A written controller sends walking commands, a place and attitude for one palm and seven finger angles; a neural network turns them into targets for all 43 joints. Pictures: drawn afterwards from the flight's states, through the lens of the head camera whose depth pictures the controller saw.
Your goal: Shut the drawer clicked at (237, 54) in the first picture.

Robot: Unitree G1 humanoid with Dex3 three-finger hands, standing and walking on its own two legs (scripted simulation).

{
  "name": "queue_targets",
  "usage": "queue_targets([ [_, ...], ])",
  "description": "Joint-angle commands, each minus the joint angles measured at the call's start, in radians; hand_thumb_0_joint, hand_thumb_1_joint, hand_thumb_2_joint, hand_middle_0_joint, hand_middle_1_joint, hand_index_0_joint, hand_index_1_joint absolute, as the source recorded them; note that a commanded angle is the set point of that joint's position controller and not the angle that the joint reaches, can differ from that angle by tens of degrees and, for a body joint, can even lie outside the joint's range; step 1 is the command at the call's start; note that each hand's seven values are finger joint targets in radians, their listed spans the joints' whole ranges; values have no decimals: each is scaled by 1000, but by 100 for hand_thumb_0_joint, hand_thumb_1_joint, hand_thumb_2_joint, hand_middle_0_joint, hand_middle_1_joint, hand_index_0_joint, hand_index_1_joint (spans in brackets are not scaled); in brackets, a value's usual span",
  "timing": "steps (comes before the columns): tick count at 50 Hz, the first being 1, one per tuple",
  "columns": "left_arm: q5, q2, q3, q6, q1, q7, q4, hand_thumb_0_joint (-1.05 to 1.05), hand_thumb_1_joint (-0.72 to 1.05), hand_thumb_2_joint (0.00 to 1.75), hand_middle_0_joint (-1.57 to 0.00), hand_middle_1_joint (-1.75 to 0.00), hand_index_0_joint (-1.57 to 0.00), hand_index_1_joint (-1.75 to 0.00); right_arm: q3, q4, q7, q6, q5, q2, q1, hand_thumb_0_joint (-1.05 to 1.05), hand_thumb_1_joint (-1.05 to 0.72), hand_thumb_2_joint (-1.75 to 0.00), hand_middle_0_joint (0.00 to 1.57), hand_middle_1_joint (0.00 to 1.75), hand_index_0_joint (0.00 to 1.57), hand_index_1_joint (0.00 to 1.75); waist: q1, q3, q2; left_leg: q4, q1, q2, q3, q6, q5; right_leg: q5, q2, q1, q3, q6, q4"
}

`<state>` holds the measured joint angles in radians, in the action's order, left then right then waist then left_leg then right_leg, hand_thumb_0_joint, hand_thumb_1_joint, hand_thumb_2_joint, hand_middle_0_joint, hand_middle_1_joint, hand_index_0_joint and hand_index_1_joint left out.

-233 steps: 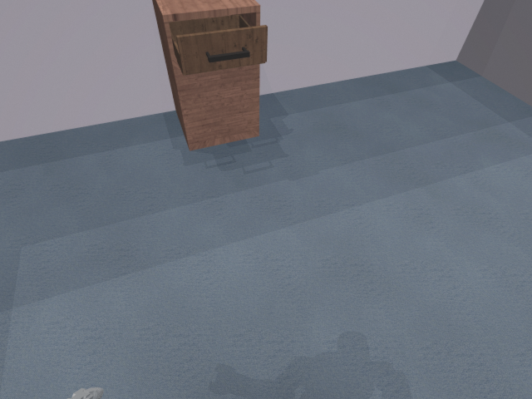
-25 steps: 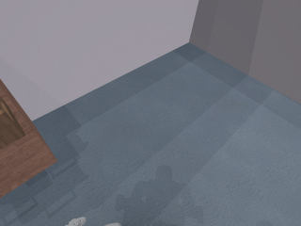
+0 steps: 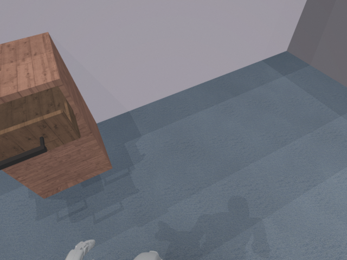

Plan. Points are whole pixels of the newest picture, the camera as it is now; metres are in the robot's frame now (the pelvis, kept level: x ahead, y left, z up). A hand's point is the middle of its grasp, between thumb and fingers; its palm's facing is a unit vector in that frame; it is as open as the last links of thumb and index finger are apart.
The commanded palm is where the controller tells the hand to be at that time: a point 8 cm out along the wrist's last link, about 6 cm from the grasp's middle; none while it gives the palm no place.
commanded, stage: turn to face it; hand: left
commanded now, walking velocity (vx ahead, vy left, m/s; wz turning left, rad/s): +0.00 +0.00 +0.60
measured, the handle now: (18, 153) +0.46 +0.58 -0.13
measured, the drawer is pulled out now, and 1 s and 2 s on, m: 0.16 0.16 0.16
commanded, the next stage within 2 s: take the last steps up to it in 0.70 s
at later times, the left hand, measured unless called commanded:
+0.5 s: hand out of the picture -0.06 +0.25 -0.17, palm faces +0.34 -0.90 -0.27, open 7.4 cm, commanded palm none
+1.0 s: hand out of the picture -0.03 +0.18 -0.13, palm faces +0.47 -0.85 -0.25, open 7.3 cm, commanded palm none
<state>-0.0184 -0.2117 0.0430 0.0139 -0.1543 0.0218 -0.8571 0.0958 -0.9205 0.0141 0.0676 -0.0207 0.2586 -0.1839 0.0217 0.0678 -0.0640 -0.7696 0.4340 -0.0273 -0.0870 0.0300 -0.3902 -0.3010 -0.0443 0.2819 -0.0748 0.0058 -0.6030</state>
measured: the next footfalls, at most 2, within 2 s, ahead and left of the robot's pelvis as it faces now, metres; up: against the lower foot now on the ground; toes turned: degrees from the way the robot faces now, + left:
left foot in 0.38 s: -0.01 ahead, +0.13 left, +0.00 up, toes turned +21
right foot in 0.84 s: +0.07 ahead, -0.09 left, +0.00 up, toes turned +19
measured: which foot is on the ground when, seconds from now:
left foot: up 0.00-0.36, down 0.38-0.84, up 0.86-1.00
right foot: down 0.00-0.38, up 0.40-0.82, down 0.84-1.00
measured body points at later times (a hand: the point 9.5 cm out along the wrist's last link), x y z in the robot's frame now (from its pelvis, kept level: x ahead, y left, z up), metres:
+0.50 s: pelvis -0.02 +0.03 +0.00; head +0.02 +0.06 +0.45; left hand -0.08 +0.30 -0.15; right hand +0.18 -0.18 -0.12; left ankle -0.05 +0.12 -0.73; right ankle -0.01 -0.13 -0.66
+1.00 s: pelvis +0.00 -0.01 +0.02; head +0.01 -0.04 +0.47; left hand -0.06 +0.22 -0.11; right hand +0.13 -0.22 -0.15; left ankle -0.08 +0.11 -0.65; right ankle +0.03 -0.10 -0.73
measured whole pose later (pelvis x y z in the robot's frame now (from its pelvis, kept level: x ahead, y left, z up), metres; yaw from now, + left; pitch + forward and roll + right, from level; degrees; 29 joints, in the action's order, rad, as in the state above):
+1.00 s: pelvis +0.00 -0.01 +0.02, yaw +26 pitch -2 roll +2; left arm -0.02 -0.14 0.02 -0.02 -0.26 0.02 -0.97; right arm 0.08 -1.03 0.02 0.06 -0.03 0.23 -0.26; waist 0.00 0.02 -0.05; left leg -1.07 0.45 0.01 -0.01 0.03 -0.32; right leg -0.25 -0.05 0.15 -0.12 -0.02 -0.43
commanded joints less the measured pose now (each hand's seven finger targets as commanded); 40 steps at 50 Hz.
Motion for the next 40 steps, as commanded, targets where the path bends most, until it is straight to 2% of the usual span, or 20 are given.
queue_targets([
  [1, -1, -194, 49, -18, 12, 15, 87, 0, 90, 90, -20, -30, -20, -30, 29, 83, 13, -9, -5, 96, 33, 0, -90, -90, 20, 30, 20, 30, 1, 6, 251, -487, 173, 55, 22, 18, -33, 56, -335, 5, 237, -109, 355],
  [2, -4, -165, 41, -19, 39, 15, 91, 0, 90, 90, -20, -30, -20, -30, 27, 69, 19, -8, -3, 85, 12, 0, -90, -90, 20, 30, 20, 30, 22, 16, 234, -495, 165, 64, 44, 28, 14, 139, -293, 4, 149, -95, 324],
  [4, -4, -153, 37, -27, -9, 14, 80, 0, 90, 90, -20, -30, -20, -30, 18, 63, 21, -10, -1, 71, 15, 0, -90, -90, 20, 30, 20, 30, 1, -21, 237, -453, 159, 63, 78, 46, 29, 298, -273, -88, 72, -96, 284],
  [9, -8, -198, 46, -21, -124, 13, 34, 0, 90, 90, -20, -30, -20, -30, 2, 85, 21, -8, 5, 57, 109, 0, -90, -90, 20, 30, 20, 30, -58, -64, 225, -252, 121, 67, 137, 57, -34, 447, -319, -219, 17, -125, 242],
  [14, -13, -230, 60, -12, -149, 10, 6, 0, 90, 90, -20, -30, -20, -30, -16, 97, 18, -22, 12, 45, 140, 0, -90, -90, 20, 30, 20, 30, -81, -91, 283, -22, -3, 63, 190, 30, -72, 523, -353, -219, -13, -131, 185],
  [16, -12, -234, 63, -7, -139, 7, -3, 0, 90, 90, -20, -30, -20, -30, -17, 90, 14, -31, 12, 49, 96, 0, -90, -90, 20, 30, 20, 30, -60, -118, 275, 124, -88, 49, 216, 17, -6, 529, -341, -214, -46, -101, 126],
  [17, -6, -227, 65, -4, -131, 5, -10, 0, 90, 90, -20, -30, -20, -30, -16, 82, 13, -36, 10, 63, 63, 0, -90, -90, 20, 30, 20, 30, -37, -132, 247, 243, -171, 55, 214, 8, 84, 491, -325, -183, -81, -67, 62],
  [18, 4, -212, 65, 1, -127, 1, -5, 0, 90, 90, -20, -30, -20, -30, -4, 69, 12, -45, 6, 110, 3, 0, -90, -90, 20, 30, 20, 30, 1, -165, 143, 367, -337, 90, 170, -15, 249, 399, -293, -67, -116, -14, -68],
  [19, 11, -151, 56, 4, -121, -8, 32, 0, 90, 90, -20, -30, -20, -30, 24, 63, 5, -55, -2, 229, -61, 0, -90, -90, 20, 30, 20, 30, 38, -200, -174, 392, -522, 343, -169, -134, 605, -46, -154, 210, -155, 71, -293],
  [20, 1, -121, 33, 10, -48, -4, 73, 0, 90, 90, -20, -30, -20, -30, 32, 42, -2, -47, 6, 278, -128, 0, -90, -90, 20, 30, 20, 30, 68, -181, -223, 403, -481, 476, -253, -250, 843, -392, -99, 300, -69, 85, -444],
  [21, -1, -124, 36, 23, -14, 7, 60, 0, 90, 90, -20, -30, -20, -30, 25, 25, -17, -53, 6, 245, -135, 0, -90, -90, 20, 30, 20, 30, 69, -185, -174, 398, -458, 439, -236, -244, 825, -337, -101, 315, 22, 78, -519],
  [22, 3, -124, 39, 21, 0, 5, 44, 0, 90, 90, -20, -30, -20, -30, 17, 34, -26, -52, 5, 226, -85, 0, -90, -90, 20, 30, 20, 30, 48, -155, -174, 393, -412, 397, -197, -235, 765, -277, -101, 323, 46, 79, -557],
  [24, 3, -131, 45, 22, -48, -7, -2, 0, 90, 90, -20, -30, -20, -30, -4, 61, -28, -56, 3, 161, 24, 0, -90, -90, 20, 30, 20, 30, -5, -103, -104, 411, -339, 296, -75, -191, 686, -138, -94, 278, 49, 83, -566],
  [26, 5, -129, 41, 25, -83, -9, -23, 0, 90, 90, -20, -30, -20, -30, -11, 60, -28, -62, 7, 145, 33, 0, -90, -90, 20, 30, 20, 30, -17, -102, -92, 425, -329, 263, -34, -179, 678, -95, -82, 241, 42, 88, -527],
  [28, 6, -122, 37, 27, -78, -7, -28, 0, 90, 90, -20, -30, -20, -30, -13, 54, -28, -61, 7, 140, 19, 0, -90, -90, 20, 30, 20, 30, -14, -93, -59, 440, -327, 264, -47, -192, 650, -89, -72, 218, 40, 90, -470],
  [33, 7, -99, 29, 25, -33, -3, -8, 0, 90, 90, -20, -30, -20, -30, -9, 31, -27, -54, 0, 139, -15, 0, -90, -90, 20, 30, 20, 30, 7, -84, -76, 442, -328, 270, -106, -212, 572, -140, -38, 163, 37, 81, -292],
  [36, 11, -84, 24, 18, -55, 2, -13, 0, 90, 90, -20, -30, -20, -30, -6, 24, -26, -47, -3, 138, 5, 0, -90, -90, 20, 30, 20, 30, -4, -80, -100, 425, -283, 268, -136, -208, 549, -131, -13, 80, 26, 66, -175],
  [38, 13, -83, 24, 8, -92, 4, -23, 0, 90, 90, -20, -30, -20, -30, -6, 22, -25, -46, -2, 131, 13, 0, -90, -90, 20, 30, 20, 30, -24, -87, -81, 388, -249, 250, -147, -192, 564, -66, 5, -3, 21, 58, -43],
  [39, 13, -85, 25, 1, -125, 7, -34, 0, 90, 90, -20, -30, -20, -30, -6, 20, -25, -47, 2, 124, 20, 0, -90, -90, 20, 30, 20, 30, -41, -105, -69, 353, -227, 231, -135, -170, 533, 21, 4, -71, 15, 55, 69],
  [40, 10, -98, 26, -11, -153, 11, -47, 0, 90, 90, -20, -30, -20, -30, -10, 13, -23, -49, 10, 99, 15, 0, -90, -90, 20, 30, 20, 30, -54, -119, -28, 295, -179, 190, -110, -126, 441, 127, -22, -168, 33, 51, 212],
])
